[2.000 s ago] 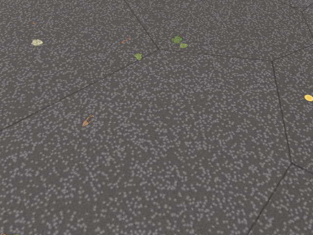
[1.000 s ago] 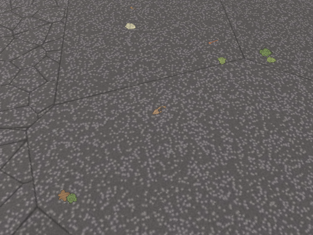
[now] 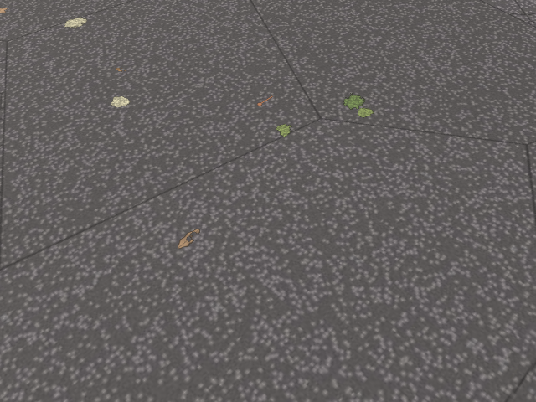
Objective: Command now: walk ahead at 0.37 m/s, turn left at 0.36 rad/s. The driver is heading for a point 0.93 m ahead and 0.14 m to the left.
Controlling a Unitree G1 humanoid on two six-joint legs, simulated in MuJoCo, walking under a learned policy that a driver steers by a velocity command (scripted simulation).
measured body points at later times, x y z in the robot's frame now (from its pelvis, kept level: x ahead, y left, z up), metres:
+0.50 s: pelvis +0.23 +0.11 +0.00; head +0.26 +0.14 +0.45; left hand +0.32 +0.42 -0.10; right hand +0.39 -0.14 -0.10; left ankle +0.20 +0.18 -0.75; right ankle +0.35 -0.05 -0.67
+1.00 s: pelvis +0.54 +0.12 -0.01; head +0.58 +0.12 +0.44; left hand +0.60 +0.41 -0.11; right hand +0.73 -0.12 -0.10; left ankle +0.56 +0.30 -0.68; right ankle +0.58 +0.06 -0.75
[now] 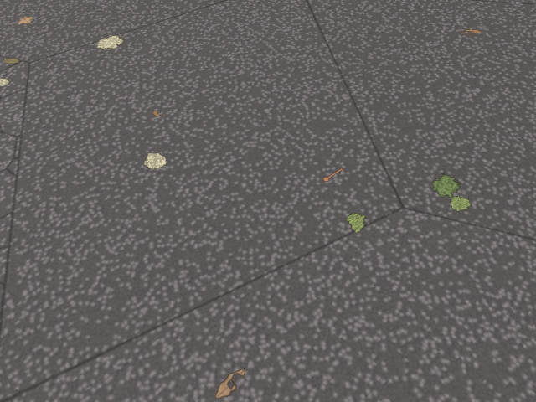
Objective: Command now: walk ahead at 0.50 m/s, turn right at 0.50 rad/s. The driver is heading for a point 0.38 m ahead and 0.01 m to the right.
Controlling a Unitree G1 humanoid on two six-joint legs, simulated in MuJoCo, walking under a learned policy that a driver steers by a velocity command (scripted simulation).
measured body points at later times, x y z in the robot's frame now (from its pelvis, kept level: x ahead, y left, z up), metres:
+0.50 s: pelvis +0.24 +0.05 +0.00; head +0.28 +0.05 +0.45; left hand +0.44 +0.28 -0.11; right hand +0.30 -0.23 -0.11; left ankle +0.30 +0.15 -0.74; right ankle +0.23 -0.09 -0.69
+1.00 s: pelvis +0.29 +0.01 -0.01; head +0.30 +0.00 +0.44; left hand +0.51 +0.21 -0.11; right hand +0.32 -0.27 -0.13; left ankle +0.30 +0.15 -0.74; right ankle +0.28 -0.10 -0.74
